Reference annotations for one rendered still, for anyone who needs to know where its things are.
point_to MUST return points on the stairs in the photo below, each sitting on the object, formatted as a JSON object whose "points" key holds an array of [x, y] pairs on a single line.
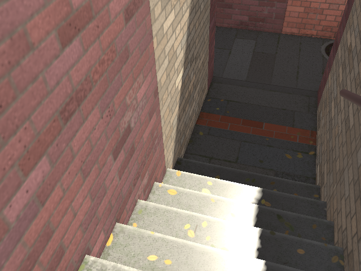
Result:
{"points": [[206, 217]]}

